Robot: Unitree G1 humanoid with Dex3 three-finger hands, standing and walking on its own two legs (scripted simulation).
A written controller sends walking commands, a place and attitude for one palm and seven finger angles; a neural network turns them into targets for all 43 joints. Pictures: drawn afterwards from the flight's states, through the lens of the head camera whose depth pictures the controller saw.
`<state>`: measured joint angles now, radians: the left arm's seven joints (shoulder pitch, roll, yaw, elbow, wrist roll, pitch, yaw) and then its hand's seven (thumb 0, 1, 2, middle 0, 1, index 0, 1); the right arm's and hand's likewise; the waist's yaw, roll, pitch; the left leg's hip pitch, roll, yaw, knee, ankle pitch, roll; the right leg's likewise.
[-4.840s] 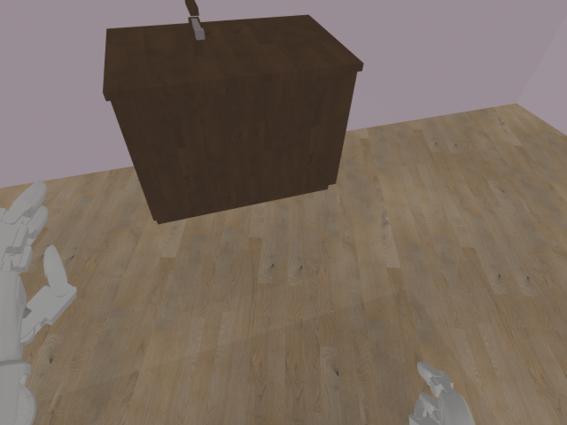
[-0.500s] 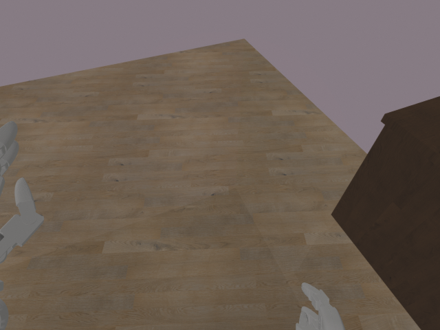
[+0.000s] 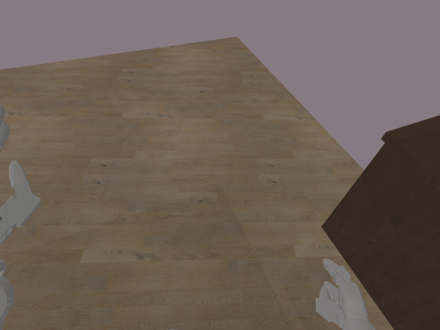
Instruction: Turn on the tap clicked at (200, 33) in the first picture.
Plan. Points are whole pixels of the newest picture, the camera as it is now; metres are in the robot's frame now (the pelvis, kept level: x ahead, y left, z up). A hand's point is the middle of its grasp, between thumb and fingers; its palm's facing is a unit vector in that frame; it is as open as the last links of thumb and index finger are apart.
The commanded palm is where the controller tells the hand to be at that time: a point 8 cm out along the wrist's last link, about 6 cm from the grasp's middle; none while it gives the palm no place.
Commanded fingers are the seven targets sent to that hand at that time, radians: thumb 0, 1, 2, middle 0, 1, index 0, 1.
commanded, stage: turn to face it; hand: left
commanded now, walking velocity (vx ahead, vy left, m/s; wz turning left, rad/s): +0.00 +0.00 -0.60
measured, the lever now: out of the picture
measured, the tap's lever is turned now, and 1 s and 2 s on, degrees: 0 0 0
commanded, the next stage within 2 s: none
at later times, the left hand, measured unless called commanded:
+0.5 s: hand (174, 203) +0.24 +0.10 +0.18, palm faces +0.13 -0.86 -0.50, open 7.4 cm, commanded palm +0.20 +0.16 +0.18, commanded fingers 0.00 0.90 0.90 -0.20 -0.30 -0.20 -0.30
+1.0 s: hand (205, 234) +0.20 +0.05 +0.18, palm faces -0.05 -0.91 -0.42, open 7.4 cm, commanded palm +0.18 +0.10 +0.18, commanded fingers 0.00 0.90 0.90 -0.20 -0.30 -0.20 -0.30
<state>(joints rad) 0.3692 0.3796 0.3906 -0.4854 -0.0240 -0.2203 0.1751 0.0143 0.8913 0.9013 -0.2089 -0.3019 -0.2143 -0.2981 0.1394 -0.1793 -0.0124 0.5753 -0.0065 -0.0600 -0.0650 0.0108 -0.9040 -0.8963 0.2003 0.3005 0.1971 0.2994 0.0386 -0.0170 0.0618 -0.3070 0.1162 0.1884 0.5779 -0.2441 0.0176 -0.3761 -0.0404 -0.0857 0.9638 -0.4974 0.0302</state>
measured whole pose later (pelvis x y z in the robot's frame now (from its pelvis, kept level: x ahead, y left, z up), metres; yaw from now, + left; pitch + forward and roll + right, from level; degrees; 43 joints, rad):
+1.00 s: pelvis -0.11 -0.04 +0.00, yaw -34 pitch -1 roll -1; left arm 0.42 0.35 0.36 -0.48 -0.02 -0.17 0.14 0.02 0.89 0.90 -0.21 -0.30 -0.21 -0.30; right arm 0.22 -0.15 0.03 0.54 0.01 0.00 0.00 0.01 -0.90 -0.90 0.21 0.30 0.20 0.30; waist 0.07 0.05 0.05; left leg -0.21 0.18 0.18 0.55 -0.29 -0.07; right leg -0.44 -0.01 -0.07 0.87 -0.41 0.07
